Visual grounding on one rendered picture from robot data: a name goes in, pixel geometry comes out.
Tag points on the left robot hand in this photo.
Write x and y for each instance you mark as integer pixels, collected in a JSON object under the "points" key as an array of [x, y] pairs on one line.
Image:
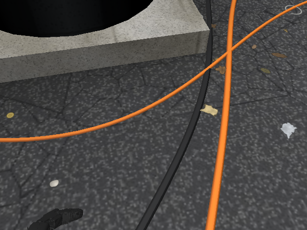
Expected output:
{"points": [[56, 218]]}

